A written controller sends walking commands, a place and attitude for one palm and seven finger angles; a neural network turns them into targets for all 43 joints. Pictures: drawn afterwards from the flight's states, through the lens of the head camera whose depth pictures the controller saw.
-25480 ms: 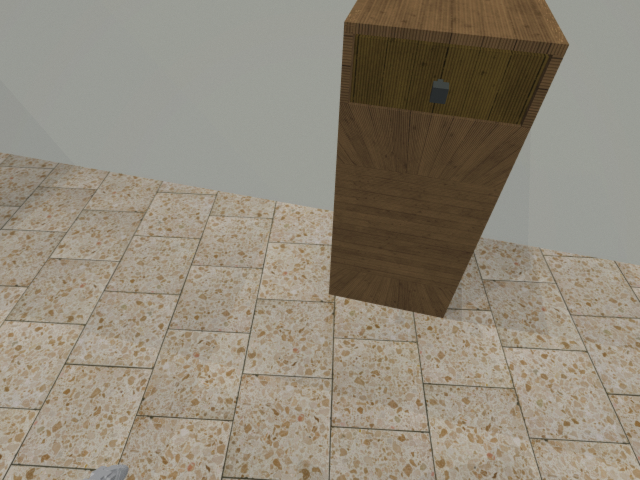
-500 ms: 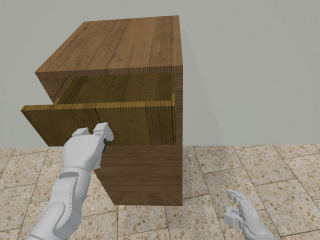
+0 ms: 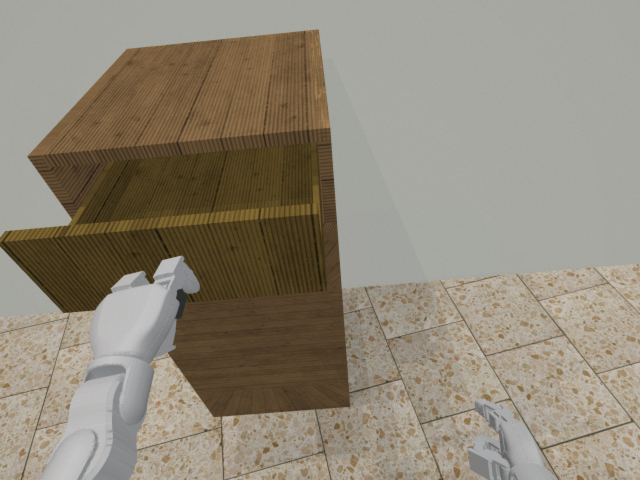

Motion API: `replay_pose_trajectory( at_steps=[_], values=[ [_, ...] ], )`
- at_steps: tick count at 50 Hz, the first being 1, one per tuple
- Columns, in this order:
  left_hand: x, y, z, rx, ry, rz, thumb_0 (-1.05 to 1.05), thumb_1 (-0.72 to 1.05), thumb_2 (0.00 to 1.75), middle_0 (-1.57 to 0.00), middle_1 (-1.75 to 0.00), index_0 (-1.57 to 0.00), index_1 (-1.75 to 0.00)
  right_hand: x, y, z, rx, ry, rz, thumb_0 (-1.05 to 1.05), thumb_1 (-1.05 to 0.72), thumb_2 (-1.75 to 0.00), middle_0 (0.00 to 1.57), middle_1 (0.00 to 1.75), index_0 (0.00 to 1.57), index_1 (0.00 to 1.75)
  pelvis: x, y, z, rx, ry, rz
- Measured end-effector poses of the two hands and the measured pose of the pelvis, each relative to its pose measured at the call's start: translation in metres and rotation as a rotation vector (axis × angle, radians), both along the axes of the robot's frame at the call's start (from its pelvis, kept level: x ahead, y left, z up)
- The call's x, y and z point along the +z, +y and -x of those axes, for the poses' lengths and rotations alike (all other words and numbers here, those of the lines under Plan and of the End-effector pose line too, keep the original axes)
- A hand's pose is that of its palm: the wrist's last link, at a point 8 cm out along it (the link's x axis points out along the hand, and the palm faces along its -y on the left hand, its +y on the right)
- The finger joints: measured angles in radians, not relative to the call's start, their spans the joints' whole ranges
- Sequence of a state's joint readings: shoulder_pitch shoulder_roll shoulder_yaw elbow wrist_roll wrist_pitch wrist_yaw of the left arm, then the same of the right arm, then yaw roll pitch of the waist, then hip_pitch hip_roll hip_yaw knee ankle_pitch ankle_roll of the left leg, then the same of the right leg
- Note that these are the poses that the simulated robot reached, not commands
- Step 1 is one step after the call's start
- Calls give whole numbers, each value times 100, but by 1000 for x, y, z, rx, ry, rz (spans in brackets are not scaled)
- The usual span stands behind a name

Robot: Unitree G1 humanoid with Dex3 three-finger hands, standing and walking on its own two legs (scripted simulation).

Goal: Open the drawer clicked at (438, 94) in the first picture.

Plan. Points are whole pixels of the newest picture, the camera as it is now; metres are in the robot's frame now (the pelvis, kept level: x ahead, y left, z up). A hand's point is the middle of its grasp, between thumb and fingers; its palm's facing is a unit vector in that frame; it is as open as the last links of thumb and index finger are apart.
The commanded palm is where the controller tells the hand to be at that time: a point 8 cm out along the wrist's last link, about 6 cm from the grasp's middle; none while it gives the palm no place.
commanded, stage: pull the drawer open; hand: left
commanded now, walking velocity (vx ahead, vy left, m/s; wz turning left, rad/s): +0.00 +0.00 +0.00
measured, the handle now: (170, 289) +0.31 +0.22 +0.11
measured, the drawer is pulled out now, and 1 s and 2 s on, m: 0.15 0.25 0.29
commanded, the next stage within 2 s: open the thumb to release the handle in 1.24 s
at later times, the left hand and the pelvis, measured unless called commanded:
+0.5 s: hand (152, 377) +0.21 +0.21 +0.08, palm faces +0.10 -0.14 -0.99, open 6.5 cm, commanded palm +0.18 +0.21 +0.15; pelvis +0.01 +0.01 +0.00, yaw +2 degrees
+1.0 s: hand (140, 419) +0.17 +0.20 +0.08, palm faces +0.05 -0.20 -0.98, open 6.6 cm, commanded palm +0.10 +0.21 +0.15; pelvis +0.00 +0.00 +0.00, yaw -1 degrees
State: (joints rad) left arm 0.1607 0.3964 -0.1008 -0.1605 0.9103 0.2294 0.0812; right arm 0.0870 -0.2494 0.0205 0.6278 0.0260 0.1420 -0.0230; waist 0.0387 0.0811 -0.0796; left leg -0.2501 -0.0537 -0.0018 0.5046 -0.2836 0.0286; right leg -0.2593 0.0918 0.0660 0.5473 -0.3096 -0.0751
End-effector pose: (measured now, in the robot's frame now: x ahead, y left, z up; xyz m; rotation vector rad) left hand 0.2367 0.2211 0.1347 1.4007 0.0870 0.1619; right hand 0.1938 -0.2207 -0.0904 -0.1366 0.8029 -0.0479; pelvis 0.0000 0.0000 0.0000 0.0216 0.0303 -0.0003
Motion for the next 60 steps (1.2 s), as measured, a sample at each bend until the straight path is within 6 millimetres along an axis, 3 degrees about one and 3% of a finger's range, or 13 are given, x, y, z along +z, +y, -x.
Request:
replay_pose_trajectory(
  at_steps=[12, 19, 26, 31, 37, 44, 48, 53, 60],
  values=[
    [-2, -5, 52, -16, -25, 36, 8, 70, 80, -42, -135, -23, -130, 10, 23, -45, 110, -53, -10, 1, -90, -90, 20, 30, 20, 29, -4, 11, -17, 6, 17, 13],
    [-3, -6, 52, -1, -58, -3, 6, 67, 83, -42, -135, -27, -130, 7, 53, -61, 175, -57, -43, 1, -90, -90, 20, 30, 20, 29, -6, 12, -13, 27, 7, 13],
    [-1, -7, 51, 5, -38, -23, 6, 65, 83, -42, -135, -29, -131, 11, 69, -54, 202, -70, -84, 1, -90, -90, 20, 30, 20, 29, -4, 7, -6, 32, -19, 8],
    [0, -7, 50, 6, -25, -20, 6, 65, 81, -42, -135, -31, -131, 12, 60, -41, 189, -65, -68, 1, -90, -90, 20, 30, 20, 29, -3, 2, 3, 29, -36, 6],
    [0, -6, 54, 4, -14, 16, 8, 67, 78, -42, -135, -29, -132, 15, 32, -20, 124, -68, -44, 1, -90, -90, 20, 30, 20, 29, -1, -2, 9, 5, -40, 5],
    [-1, -8, 73, -12, -3, 36, 8, 70, 77, -42, -135, -25, -131, 15, -6, 1, 48, -55, 10, 1, -90, -90, 20, 30, 20, 29, -1, -3, 7, -19, -30, 10],
    [0, -8, 88, -25, 3, 38, 7, 70, 77, -42, -135, -25, -131, 13, -17, 5, 31, -37, 35, 1, -90, -90, 20, 30, 20, 29, -2, -1, 4, -23, -20, 13],
    [1, -10, 105, -29, 8, 39, 7, 69, 77, -42, -135, -25, -131, 10, -14, -2, 46, -39, 23, 1, -90, -90, 20, 30, 20, 29, -4, 1, 0, -24, -5, 17],
    [1, -13, 125, -16, 8, 33, 6, 68, 77, -42, -135, -27, -132, 11, 14, -24, 113, -89, -37, 1, -90, -90, 20, 30, 20, 29, -8, 5, -4, -20, 11, 19]
  ],
)
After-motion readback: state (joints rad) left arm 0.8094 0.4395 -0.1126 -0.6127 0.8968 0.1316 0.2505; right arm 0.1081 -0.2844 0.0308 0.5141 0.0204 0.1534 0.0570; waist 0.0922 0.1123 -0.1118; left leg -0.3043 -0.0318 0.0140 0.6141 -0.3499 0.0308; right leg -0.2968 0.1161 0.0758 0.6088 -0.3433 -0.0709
